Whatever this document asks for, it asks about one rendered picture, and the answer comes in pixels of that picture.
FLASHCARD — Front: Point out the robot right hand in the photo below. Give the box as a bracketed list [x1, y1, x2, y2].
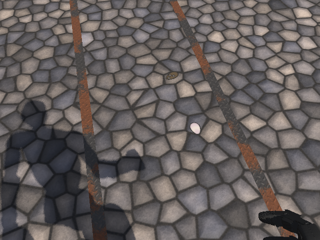
[258, 209, 320, 240]

